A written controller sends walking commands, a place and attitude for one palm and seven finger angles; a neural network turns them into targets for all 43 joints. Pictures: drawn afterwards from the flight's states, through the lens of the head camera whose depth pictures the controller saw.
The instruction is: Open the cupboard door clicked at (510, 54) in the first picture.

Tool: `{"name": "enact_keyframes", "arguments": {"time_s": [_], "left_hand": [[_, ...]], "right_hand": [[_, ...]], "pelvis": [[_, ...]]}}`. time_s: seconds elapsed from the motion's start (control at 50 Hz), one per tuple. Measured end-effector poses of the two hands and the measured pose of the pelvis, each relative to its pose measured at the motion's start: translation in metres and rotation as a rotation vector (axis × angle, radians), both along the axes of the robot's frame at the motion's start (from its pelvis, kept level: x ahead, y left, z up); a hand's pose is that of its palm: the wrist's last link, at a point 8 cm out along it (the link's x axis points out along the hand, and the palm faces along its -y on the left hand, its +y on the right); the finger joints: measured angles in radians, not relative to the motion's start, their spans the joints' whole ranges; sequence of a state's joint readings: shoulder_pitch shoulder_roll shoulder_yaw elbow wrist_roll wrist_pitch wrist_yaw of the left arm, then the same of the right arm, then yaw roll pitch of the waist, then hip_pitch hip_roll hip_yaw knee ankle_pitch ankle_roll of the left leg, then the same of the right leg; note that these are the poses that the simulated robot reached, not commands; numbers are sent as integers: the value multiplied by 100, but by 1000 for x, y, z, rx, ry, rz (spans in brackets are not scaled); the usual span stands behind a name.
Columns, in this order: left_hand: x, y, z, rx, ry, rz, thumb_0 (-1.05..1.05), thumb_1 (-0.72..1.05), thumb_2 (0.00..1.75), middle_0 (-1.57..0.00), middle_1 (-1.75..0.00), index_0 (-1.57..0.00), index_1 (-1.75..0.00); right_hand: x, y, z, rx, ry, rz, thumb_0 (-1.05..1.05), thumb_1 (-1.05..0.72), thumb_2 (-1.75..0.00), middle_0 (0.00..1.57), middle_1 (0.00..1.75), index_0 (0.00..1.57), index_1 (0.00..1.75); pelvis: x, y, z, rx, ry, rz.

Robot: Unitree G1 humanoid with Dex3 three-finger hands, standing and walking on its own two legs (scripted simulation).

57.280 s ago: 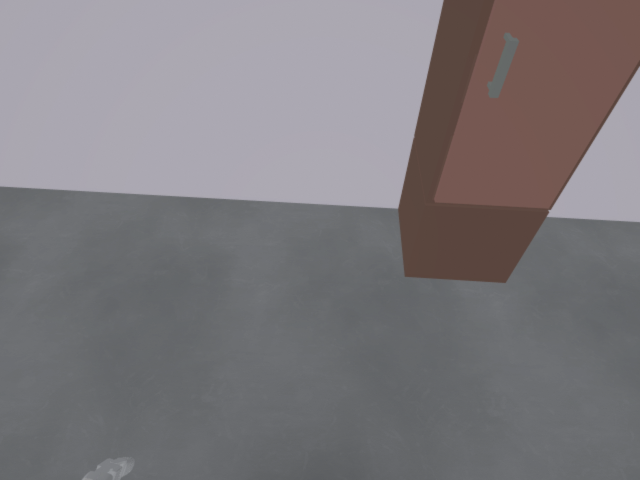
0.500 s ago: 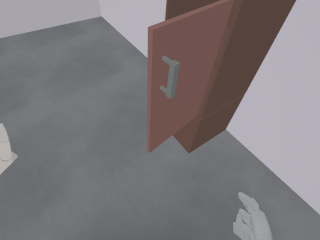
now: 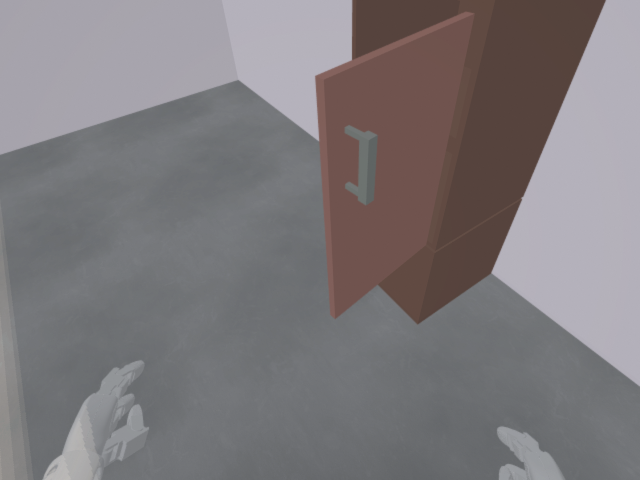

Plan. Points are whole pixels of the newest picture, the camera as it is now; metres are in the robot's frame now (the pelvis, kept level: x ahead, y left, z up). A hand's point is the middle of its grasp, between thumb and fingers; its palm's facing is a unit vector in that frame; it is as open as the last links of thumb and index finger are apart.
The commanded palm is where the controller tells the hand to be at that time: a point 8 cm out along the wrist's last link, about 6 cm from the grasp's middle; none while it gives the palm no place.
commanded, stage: let the arm hang, fingers relaxed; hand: left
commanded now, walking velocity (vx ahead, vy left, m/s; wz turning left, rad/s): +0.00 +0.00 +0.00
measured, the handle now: (358, 165) +0.57 -0.04 +0.10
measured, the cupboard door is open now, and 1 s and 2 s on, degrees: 98 98 98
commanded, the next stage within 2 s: look to check the result in 0.94 s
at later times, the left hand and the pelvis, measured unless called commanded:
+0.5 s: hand out of the picture -0.08 +0.19 -0.16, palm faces +0.05 -0.97 -0.24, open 7.3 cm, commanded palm none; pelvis -0.01 +0.00 +0.01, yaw +1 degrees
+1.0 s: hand out of the picture -0.01 +0.15 -0.17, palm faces +0.06 -0.99 -0.16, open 7.3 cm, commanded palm none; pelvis +0.01 -0.01 +0.01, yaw +1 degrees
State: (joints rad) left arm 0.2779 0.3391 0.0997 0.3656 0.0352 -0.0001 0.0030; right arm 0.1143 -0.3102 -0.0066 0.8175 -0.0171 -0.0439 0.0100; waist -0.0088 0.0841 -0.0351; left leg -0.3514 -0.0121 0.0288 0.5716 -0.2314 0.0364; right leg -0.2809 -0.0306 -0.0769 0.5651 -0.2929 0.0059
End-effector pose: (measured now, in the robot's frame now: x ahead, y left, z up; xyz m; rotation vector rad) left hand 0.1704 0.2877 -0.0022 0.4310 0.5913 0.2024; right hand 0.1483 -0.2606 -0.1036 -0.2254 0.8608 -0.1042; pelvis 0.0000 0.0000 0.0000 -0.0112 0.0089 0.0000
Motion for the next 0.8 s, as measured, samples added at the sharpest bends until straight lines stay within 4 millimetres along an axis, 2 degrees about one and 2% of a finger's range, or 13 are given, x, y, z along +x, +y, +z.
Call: {"name": "enact_keyframes", "arguments": {"time_s": [0.04,0.08,0.14,0.2,0.26,0.32,0.38,0.44,0.52,0.62,0.8], "left_hand": [[-29,-16,-49,-83,204,21,1,90,90,-19,-29,-20,-30],[-63,-36,-89,-171,369,42,1,90,90,-19,-29,-20,-30],[-115,-71,-129,-294,572,68,2,91,90,-19,-29,-20,-30],[-158,-72,-143,-321,686,157,1,98,90,-20,-30,-21,-30],[-195,-69,-144,-331,779,210,1,98,90,-20,-30,-21,-30],[-224,-64,-138,-319,845,261,1,96,90,-20,-30,-20,-30],[-242,-59,-131,-297,887,299,1,94,90,-20,-30,-20,-30],[-251,-55,-126,-276,907,318,1,93,90,-20,-29,-20,-30],[-248,-56,-124,-265,898,322,1,92,90,-20,-29,-20,-30],[-229,-66,-128,-283,850,301,1,91,90,-19,-29,-20,-30],[-190,-92,-137,-342,781,242,1,91,90,-20,-29,-20,-30]], "right_hand": [[-20,-2,-5,-5,63,-19,1,-90,-90,20,30,21,30],[-46,-2,-8,-18,149,-31,0,-90,-90,20,30,20,30],[-89,0,-11,-38,300,-50,0,-90,-90,20,30,20,30],[-130,4,-12,-47,444,-67,0,-90,-90,20,30,20,30],[-160,11,-16,-38,548,-87,0,-90,-90,20,30,20,30],[-179,20,-22,-12,606,-100,1,-90,-90,20,30,20,30],[-187,32,-30,26,625,-106,1,-90,-90,20,30,20,30],[-188,44,-36,64,621,-109,0,-90,-90,20,30,20,30],[-183,57,-41,105,600,-108,0,-90,-90,20,30,20,30],[-176,62,-43,122,581,-105,0,-91,-90,20,30,20,30],[-172,51,-38,98,574,-131,0,-91,-90,20,30,20,30]], "pelvis": [[-3,-1,0,6,-4,-2],[-5,-3,1,10,-10,-1],[-8,-6,3,7,-17,4],[-10,-9,5,-2,-18,18],[-11,-8,7,-11,-20,29],[-12,-5,8,-13,-23,33],[-12,-2,8,-10,-27,31],[-12,-1,9,-5,-29,27],[-12,-1,9,1,-30,21],[-10,-2,9,6,-31,18],[-3,-7,9,10,-26,16]]}}
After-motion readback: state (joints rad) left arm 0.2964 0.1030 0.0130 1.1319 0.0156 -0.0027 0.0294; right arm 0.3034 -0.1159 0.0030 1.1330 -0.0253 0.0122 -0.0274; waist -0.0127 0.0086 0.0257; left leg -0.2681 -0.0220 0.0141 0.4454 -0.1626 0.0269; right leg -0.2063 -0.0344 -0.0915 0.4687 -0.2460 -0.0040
